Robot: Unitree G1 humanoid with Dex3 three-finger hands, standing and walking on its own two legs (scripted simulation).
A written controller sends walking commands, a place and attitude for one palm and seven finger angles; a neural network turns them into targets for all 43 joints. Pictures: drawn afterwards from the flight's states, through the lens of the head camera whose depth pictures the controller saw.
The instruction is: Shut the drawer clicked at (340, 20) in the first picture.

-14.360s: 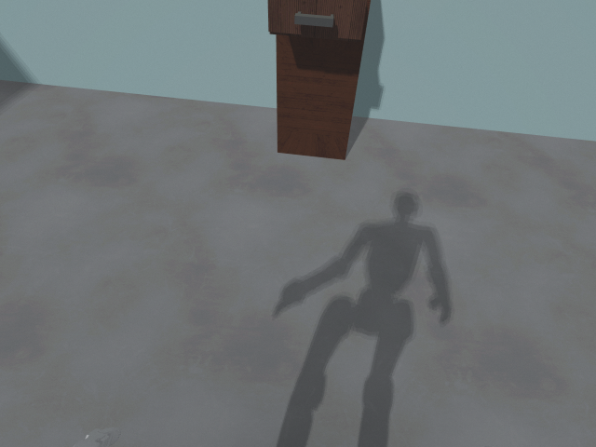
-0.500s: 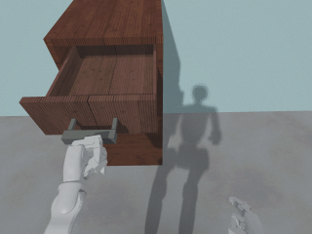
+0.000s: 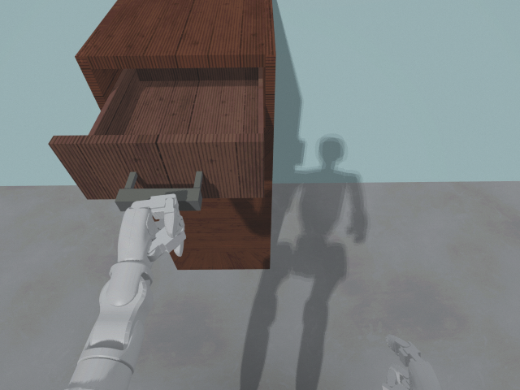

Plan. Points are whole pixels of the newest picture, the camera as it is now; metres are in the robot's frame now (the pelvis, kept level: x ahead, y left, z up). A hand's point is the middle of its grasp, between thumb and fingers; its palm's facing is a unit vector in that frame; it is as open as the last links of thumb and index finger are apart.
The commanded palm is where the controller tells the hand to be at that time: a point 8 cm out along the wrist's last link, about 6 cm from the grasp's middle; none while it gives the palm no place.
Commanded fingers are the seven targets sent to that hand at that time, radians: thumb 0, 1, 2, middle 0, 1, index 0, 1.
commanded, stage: push the drawer shut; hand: left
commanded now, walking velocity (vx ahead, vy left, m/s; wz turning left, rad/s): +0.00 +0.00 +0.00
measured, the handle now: (163, 188) +0.41 +0.18 +0.08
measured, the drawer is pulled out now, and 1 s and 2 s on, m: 0.22 0.10 0.00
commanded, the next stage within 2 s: none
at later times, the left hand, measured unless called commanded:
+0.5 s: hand (187, 193) +0.40 +0.13 +0.08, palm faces +0.02 -1.00 -0.03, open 2.9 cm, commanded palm +0.38 +0.19 +0.08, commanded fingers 0.00 0.90 0.90 -1.40 -1.60 -1.40 -1.60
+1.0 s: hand (191, 171) +0.45 +0.13 +0.08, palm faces +0.04 -1.00 -0.02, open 3.1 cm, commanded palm +0.44 +0.19 +0.08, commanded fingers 0.00 0.90 0.90 -1.40 -1.60 -1.40 -1.60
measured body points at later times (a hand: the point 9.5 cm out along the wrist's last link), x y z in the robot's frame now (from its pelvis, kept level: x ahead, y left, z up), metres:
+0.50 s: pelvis +0.00 +0.02 +0.00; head +0.05 +0.01 +0.45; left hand +0.40 +0.19 +0.08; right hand +0.08 -0.24 -0.12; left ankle +0.02 +0.10 -0.71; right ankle -0.01 -0.07 -0.71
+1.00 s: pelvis +0.00 +0.02 -0.01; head +0.06 +0.02 +0.44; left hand +0.44 +0.19 +0.08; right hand +0.04 -0.24 -0.13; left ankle +0.02 +0.10 -0.71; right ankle -0.01 -0.07 -0.71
